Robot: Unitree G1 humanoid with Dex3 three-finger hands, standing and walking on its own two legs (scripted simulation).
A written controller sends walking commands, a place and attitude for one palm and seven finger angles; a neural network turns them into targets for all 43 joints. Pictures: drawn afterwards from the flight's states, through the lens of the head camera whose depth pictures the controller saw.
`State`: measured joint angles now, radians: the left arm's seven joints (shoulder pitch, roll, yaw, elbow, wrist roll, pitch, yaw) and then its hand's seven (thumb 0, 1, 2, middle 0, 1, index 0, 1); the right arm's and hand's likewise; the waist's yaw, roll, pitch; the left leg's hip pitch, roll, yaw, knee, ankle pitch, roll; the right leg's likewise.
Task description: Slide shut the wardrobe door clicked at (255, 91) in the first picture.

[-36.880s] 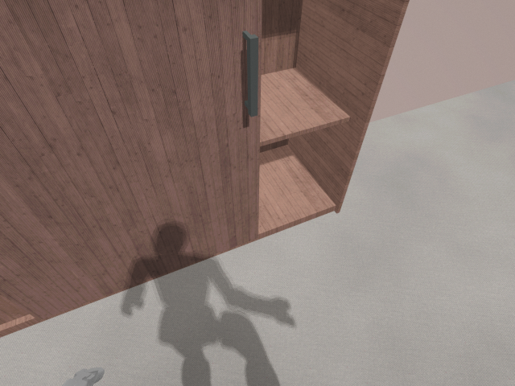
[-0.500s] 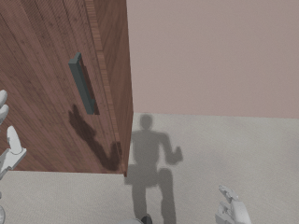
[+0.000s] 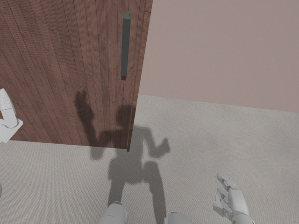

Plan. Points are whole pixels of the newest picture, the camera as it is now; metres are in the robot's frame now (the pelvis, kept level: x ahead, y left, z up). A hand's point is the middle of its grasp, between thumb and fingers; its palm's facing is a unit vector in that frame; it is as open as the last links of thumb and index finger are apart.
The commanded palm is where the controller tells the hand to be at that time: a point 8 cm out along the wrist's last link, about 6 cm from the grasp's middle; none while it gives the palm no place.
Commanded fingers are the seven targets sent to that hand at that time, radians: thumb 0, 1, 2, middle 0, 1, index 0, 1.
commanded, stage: stop stepping back and stand still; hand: left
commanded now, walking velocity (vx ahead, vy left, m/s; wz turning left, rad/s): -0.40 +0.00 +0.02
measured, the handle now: (125, 46) +0.61 +0.16 +0.12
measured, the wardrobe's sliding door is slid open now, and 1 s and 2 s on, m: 0.00 0.00 0.00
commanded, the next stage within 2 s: let the arm hang, fingers relaxed in 0.86 s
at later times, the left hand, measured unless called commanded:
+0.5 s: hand out of the picture +0.02 +0.33 +0.19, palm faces +0.60 -0.74 -0.30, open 7.4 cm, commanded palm -0.03 +0.34 +0.22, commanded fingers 0.00 0.90 0.90 -0.20 -0.30 -0.20 -0.30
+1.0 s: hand out of the picture +0.03 +0.32 +0.15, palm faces +0.43 -0.78 -0.46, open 7.4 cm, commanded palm none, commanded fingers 0.00 0.90 0.90 -0.20 -0.30 -0.20 -0.30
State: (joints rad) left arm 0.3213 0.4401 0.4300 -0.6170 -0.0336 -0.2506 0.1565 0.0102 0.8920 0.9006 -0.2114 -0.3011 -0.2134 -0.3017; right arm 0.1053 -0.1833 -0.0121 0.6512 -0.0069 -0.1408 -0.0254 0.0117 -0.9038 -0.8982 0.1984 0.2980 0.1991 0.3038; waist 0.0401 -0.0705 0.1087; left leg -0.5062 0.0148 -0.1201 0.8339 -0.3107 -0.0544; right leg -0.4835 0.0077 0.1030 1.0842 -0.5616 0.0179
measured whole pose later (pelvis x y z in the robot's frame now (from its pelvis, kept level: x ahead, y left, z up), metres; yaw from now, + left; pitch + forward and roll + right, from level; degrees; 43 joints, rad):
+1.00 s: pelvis -0.17 +0.05 +0.03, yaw +2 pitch -2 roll +0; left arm 0.46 0.35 0.33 -0.30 0.00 -0.16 0.13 0.01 0.89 0.90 -0.21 -0.30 -0.21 -0.30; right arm 0.23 -0.23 -0.01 0.70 0.00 -0.09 -0.01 0.01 -0.90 -0.90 0.20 0.30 0.20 0.30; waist 0.02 0.02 0.02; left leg -0.39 0.06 0.09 0.75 -0.37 0.02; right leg -0.31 -0.03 -0.12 0.58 -0.24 -0.04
